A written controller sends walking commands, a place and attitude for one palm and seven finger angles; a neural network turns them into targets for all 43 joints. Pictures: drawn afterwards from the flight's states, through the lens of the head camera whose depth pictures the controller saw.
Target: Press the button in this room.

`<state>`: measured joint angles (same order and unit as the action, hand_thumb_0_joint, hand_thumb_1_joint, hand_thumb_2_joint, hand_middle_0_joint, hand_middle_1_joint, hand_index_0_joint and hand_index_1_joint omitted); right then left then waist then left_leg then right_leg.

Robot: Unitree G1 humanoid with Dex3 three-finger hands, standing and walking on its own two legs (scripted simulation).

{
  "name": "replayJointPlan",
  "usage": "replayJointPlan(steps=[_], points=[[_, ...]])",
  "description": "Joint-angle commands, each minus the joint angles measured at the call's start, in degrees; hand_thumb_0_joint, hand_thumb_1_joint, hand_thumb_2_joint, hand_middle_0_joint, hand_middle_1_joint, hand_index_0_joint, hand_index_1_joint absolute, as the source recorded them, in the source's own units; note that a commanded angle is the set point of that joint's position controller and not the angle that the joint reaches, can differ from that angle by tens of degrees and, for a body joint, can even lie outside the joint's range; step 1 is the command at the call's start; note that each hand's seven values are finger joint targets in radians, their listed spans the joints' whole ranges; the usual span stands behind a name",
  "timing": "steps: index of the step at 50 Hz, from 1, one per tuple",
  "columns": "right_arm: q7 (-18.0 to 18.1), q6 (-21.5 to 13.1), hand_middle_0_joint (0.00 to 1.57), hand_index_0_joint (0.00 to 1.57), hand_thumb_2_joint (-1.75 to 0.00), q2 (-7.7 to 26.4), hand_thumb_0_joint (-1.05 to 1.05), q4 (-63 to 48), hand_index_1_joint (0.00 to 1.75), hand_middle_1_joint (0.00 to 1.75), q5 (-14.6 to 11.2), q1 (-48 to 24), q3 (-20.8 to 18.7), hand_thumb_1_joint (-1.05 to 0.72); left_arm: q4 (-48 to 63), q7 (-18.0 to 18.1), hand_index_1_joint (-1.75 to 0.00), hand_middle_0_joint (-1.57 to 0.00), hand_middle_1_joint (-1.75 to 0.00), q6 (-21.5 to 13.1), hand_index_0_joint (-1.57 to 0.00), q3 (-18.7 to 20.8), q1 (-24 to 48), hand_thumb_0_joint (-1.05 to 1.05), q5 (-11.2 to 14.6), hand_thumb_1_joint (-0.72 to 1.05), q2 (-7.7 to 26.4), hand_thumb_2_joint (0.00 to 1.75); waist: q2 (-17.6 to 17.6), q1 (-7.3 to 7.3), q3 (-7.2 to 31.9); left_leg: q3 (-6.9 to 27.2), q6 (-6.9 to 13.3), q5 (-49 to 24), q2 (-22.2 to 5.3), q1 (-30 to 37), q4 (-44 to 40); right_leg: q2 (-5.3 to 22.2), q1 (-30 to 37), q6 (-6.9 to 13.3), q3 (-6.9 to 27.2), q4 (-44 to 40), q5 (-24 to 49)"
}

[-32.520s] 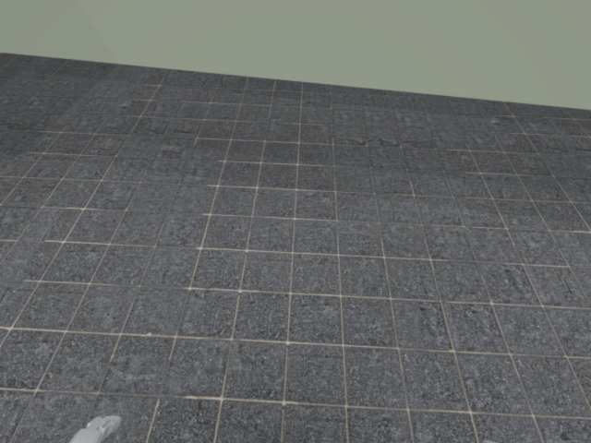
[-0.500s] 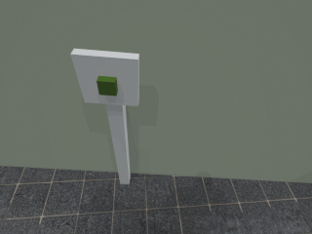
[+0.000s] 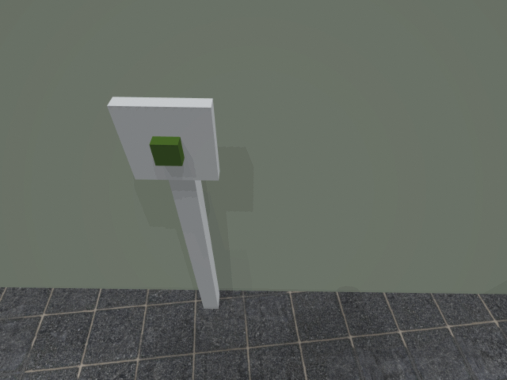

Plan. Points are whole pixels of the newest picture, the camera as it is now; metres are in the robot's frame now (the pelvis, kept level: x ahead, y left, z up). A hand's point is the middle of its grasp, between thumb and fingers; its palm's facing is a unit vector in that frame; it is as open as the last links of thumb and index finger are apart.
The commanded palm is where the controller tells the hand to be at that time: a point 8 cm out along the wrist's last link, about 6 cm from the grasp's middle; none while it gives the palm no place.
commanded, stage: look again from close up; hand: left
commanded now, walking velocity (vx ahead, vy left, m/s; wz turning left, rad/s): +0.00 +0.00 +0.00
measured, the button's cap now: (168, 150) +0.49 +0.19 +0.10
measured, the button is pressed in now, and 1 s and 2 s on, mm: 0 0 0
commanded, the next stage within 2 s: raise the hand and make a fist in 0.32 s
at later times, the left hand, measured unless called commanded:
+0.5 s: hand out of the picture +0.00 +0.19 -0.14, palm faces +0.15 -0.97 -0.21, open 7.2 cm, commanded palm +0.07 +0.21 -0.06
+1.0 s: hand out of the picture +0.10 +0.19 -0.01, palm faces +0.23 -0.97 -0.07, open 4.3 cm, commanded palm +0.10 +0.23 -0.01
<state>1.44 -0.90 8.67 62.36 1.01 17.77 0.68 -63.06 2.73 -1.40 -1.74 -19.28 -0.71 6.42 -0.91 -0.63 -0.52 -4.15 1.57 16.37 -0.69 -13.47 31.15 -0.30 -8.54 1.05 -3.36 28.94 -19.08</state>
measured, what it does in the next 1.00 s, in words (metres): lowers itself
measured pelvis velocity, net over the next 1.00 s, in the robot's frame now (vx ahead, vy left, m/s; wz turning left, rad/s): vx -0.05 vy -0.01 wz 0.06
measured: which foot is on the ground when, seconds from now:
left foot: down 0.00-1.00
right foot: down 0.00-1.00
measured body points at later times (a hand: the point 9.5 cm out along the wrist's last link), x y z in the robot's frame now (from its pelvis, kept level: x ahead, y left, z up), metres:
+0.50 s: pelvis -0.03 +0.01 +0.00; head -0.04 +0.02 +0.45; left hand -0.01 +0.24 -0.13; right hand -0.01 -0.22 -0.14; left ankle +0.00 +0.10 -0.73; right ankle -0.04 -0.11 -0.73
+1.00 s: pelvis -0.05 -0.01 -0.07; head -0.02 +0.01 +0.37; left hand +0.08 +0.25 +0.00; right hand +0.20 -0.22 -0.11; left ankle +0.00 +0.10 -0.73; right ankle -0.04 -0.10 -0.73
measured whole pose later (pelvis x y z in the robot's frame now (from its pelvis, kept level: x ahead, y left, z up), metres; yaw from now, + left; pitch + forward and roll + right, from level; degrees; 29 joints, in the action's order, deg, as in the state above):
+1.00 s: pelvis -0.05 -0.01 -0.07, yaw +3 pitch +10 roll -3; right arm 0.9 -10.3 14.2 26.9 -0.4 9.3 -1.3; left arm 7.9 -4.7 -29.6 5.2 -35.5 12.6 13.0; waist -0.5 2.8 6.4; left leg 1.4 1.1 25.3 -1.1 -47.6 63.3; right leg -1.0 -40.5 2.8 -7.3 61.1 -30.3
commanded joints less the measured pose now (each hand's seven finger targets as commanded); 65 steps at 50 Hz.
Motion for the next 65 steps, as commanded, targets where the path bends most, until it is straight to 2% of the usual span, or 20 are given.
replayJointPlan(steps=[1, 8, 20, 21, 22, 23, 24, 25, 27, 30, 33, 36, 39, 43, 45, 50, 53, 58, 62, 65], points=[[0.5, -0.49, 0.2, 0.2, -0.9, 4.56, 0.0, -2.32, 0.3, 0.3, -0.34, 2.41, -0.71, -0.9, 1.73, 0.22, -0.3, -0.2, -0.3, -0.46, -0.2, 1.26, -4.27, 0.0, 0.08, 0.9, 6.25, 0.9, 3.85, 0.21, -3.97, 5.85, 0.69, -12.34, -5.2, 0.0, -4.84, 6.19, -4.53, 1.83, 6.53, -5.56, 15.96], [0.11, -0.02, 0.2, 0.2, -0.9, 4.55, 0.0, -2.31, 0.3, 0.3, -0.25, 1.36, -0.58, -0.9, 2.48, -0.11, -0.3, -0.2, -0.3, -0.04, -0.2, 1.18, -4.31, 0.0, 0.07, 0.9, 6.67, 0.9, 1.97, 0.45, -7.45, 6.3, 0.5, -4.65, -4.28, -1.57, -7.91, 5.89, -7.4, 1.86, 7.83, -9.49, 3.3], [0.22, -0.52, 0.2, 0.2, -0.9, 5.27, 0.0, -1.09, 0.3, 0.3, -0.45, 1.6, -0.48, -0.9, 2.22, -0.28, -0.3, -0.2, -0.3, 0.0, -0.2, 1.17, -5.02, 0.0, 0.09, 0.9, 6.75, 0.9, 0.87, 0.84, -4.07, 7.18, 0.68, -5.91, -5.34, -0.8, -9.91, 5.74, -3.79, 1.34, 6.64, -9.46, 6.6], [-0.19, -1.03, 0.2, 0.2, -0.9, 6.72, 0.0, -4.91, 0.3, 0.3, -0.63, -4.17, -0.46, -0.9, 0.59, 1.71, -0.3, -0.2, -0.3, -1.15, -0.2, 1.16, -7.66, 0.0, -0.9, 0.9, 7.67, 0.9, -4.12, 2.85, -10.08, 4.17, -1.2, -8.63, -4.83, -3.92, 0.36, 8.9, -8.95, 0.81, 10.22, -10.59, 22.65], [2.17, -8.68, 0.2, 0.2, -0.9, 16.86, 0.0, -26.38, 0.3, 0.3, -3.39, -3.08, -2.63, -0.9, 93.09, 1.7, -0.33, -0.23, -0.33, -12.31, -0.23, 4.64, 34.06, 0.0, 12.42, 0.9, 18.57, 0.9, -16.88, -6.78, 20.07, 4.37, -0.42, -10.14, 0.11, 14.34, -6.91, 3.01, -3.69, 1.28, 2.9, -3.82, 14.78], [3.54, -14.5, 0.2, 0.2, -0.9, 10.66, 0.0, -21.97, 0.3, 0.3, -3.6, -6.95, -0.09, -0.9, 79.66, 5.08, -0.36, -0.25, -0.36, -8.56, -0.25, 5.24, 14.29, 0.0, 7.15, 0.9, 15.27, 0.9, -21.13, -0.42, 18.78, 4.34, -0.78, -6.41, -2.4, 13.8, -9.8, 0.75, -5.37, 2.45, 0.03, 1.21, 5.37], [3.97, -16.02, 0.2, 0.2, -0.9, 11.36, 0.0, -19.07, 0.3, 0.3, -3.59, -7.08, -1.23, -0.9, 74.36, 8.07, -0.39, -0.28, -0.39, -5.72, -0.28, 3.04, 11.71, 0.0, 7.75, 0.9, 11.0, 0.9, -14.76, -2.19, 12.88, 6.64, -1.94, 4.2, -3.43, 4.39, -11.58, 0.24, -8.31, 1.58, -1.41, 2.16, 0.12], [2.88, -15.64, 0.2, 0.2, -0.9, 8.84, 0.0, -18.91, 0.3, 0.3, -5.0, -5.4, -1.28, -0.9, 59.69, 7.57, -0.42, -0.31, -0.42, 0.07, -0.31, -3.33, -6.45, 0.0, 7.89, 0.9, -0.93, 0.9, -8.6, -1.96, 3.92, 8.87, -1.29, 9.15, -3.33, -0.82, -12.23, 0.04, -12.72, 1.45, -2.84, 2.63, -0.93], [3.54, -17.31, 0.2, 0.2, -0.9, 11.98, 0.0, -25.1, 0.3, 0.3, -5.75, -6.91, -1.37, -0.9, 74.46, 5.74, -0.48, -0.36, -0.48, -3.22, -0.36, -7.65, -0.5, 0.0, 10.5, 0.9, -1.59, 0.9, -1.58, -2.74, -0.04, 9.8, -0.63, 13.53, -2.67, -4.46, -9.18, 0.26, -14.47, 0.43, -2.4, 1.46, -4.72], [3.0, -18.36, 0.2, 0.2, -0.9, 13.18, 0.0, -27.87, 0.3, 0.3, -3.09, -7.24, -2.3, -0.9, 65.8, 3.86, -0.57, -0.45, -0.57, -10.17, -0.45, -7.8, 0.84, 0.0, 8.86, 0.9, -3.34, 0.9, 14.57, -4.66, -4.27, 9.67, -1.03, 13.84, -0.13, -11.8, 0.34, -0.39, -25.83, -0.42, -2.46, 3.81, -13.69], [0.96, -17.91, 0.2, 0.2, -0.9, 13.29, 0.0, -31.39, 0.3, 0.3, -1.49, -9.82, -4.29, -0.9, 56.48, -3.94, -0.66, -0.53, -0.66, -20.96, -0.53, -1.34, -11.55, 0.0, 11.69, 0.9, -1.7, 0.9, 22.81, 1.05, 0.45, 6.43, -2.14, 11.13, 0.62, -21.77, 9.94, 0.02, -31.56, -0.22, -1.6, 9.25, -20.77], [-1.77, -14.73, 0.2, 0.2, -0.9, 13.83, 0.0, -37.93, 0.3, 0.3, -1.56, -13.6, -5.32, -0.9, 55.75, -13.14, -0.75, -0.61, -0.75, -28.36, -0.61, 10.44, -17.91, 0.0, 13.82, 0.9, 8.59, 0.9, 14.56, 4.68, 5.95, 2.91, -2.5, 7.89, 2.61, -26.19, 15.3, 1.18, -25.91, 0.92, 2.73, 12.24, -17.43], [-1.4, -10.14, 0.2, 0.2, -0.9, 12.44, 0.0, -43.83, 0.3, 0.3, -2.7, -15.65, -4.47, -0.9, 64.2, -12.17, -0.84, -0.69, -0.84, -24.57, -0.69, 12.51, -16.0, 0.0, 12.01, 0.9, 11.55, 0.9, -1.51, 7.05, 6.9, 2.49, -1.67, 11.67, 2.93, -26.07, 13.63, 0.63, -26.77, 1.72, 2.39, 16.51, -16.59], [-0.8, -8.67, 0.2, 0.2, -0.9, 9.83, 0.0, -46.06, 0.3, 0.3, -1.99, -11.65, -4.27, -0.9, 85.67, -6.49, -0.96, -0.81, -0.96, -26.91, -0.81, 11.47, -5.95, 0.0, 11.97, 0.9, 11.27, 0.9, -10.32, 3.94, 15.37, 5.37, -0.39, 8.51, 0.4, -21.43, 16.3, -0.51, -29.76, 2.01, 2.7, 20.03, -7.99], [-0.16, -9.53, 0.2, 0.2, -0.9, 9.6, 0.0, -44.63, 0.3, 0.3, -1.37, -9.25, -4.22, -0.9, 96.28, -5.73, -1.02, -0.86, -1.02, -32.72, -0.86, 9.23, -0.75, 0.0, 12.32, 0.9, 11.37, 0.9, -10.35, 0.85, 19.41, 6.67, 0.23, 4.17, -0.45, -19.56, 19.9, -1.48, -32.96, 1.73, 2.67, 21.75, -5.22], [0.5, -13.93, 0.2, 0.2, -0.9, 12.21, 0.0, -39.88, 0.3, 0.3, -2.05, -7.72, -3.01, -0.9, 88.55, -14.5, -1.17, -1.0, -1.17, -37.14, -1.0, -0.33, 3.52, 0.0, 14.45, 0.9, 6.59, 0.9, -3.96, -6.53, 11.79, 9.23, 0.99, 7.06, -0.85, -23.01, 25.11, -1.81, -40.38, 0.56, 3.23, 20.12, -8.39], [1.65, -13.34, 0.2, 0.2, -0.9, 13.1, 0.0, -40.85, 0.3, 0.3, -3.26, -7.37, -3.26, -0.9, 76.36, -19.51, -1.26, -1.08, -1.26, -27.01, -1.08, 3.86, -5.81, 0.0, 14.37, 0.9, 10.36, 0.9, 5.0, -3.93, 11.09, 7.82, 0.95, 10.02, -0.09, -28.74, 24.05, -0.71, -35.2, -0.3, 5.98, 14.89, -14.33], [3.04, -9.46, 0.2, 0.2, -0.9, 10.6, 0.0, -45.25, 0.3, 0.3, -4.28, -11.14, -3.4, -0.9, 82.45, -18.11, -1.41, -1.22, -1.41, -10.61, -1.22, 17.24, -12.19, 0.0, 17.97, 0.9, 16.13, 0.9, 4.0, 4.59, 22.7, 5.4, 0.75, -2.12, 1.28, -21.96, 19.06, 1.15, -17.83, -1.16, 5.86, 14.7, 0.95], [2.64, -9.44, 0.2, 0.2, -0.9, 7.96, 0.0, -42.89, 0.3, 0.3, -3.29, -8.93, -3.07, -0.9, 89.79, -10.66, -1.5, -1.3, -1.5, -15.5, -1.3, 19.86, -13.19, 0.0, 19.93, 0.9, 12.91, 0.9, 1.3, 4.82, 20.9, 5.94, -0.01, -12.55, 0.3, -17.24, 17.22, -0.34, -16.81, -0.67, 0.99, 18.19, 18.97], [1.76, -10.34, 0.2, 0.2, -0.9, 9.23, 0.0, -40.86, 0.3, 0.3, -2.71, -7.09, -3.35, -0.9, 89.09, -11.09, -1.5, -1.3, -1.5, -21.62, -1.3, 15.3, -10.45, 0.0, 17.39, 0.9, 11.94, 0.9, -0.31, 1.61, 15.31, 6.24, 0.16, -13.51, -0.06, -16.99, 17.83, -0.74, -22.42, -1.0, 0.76, 18.49, 19.25]])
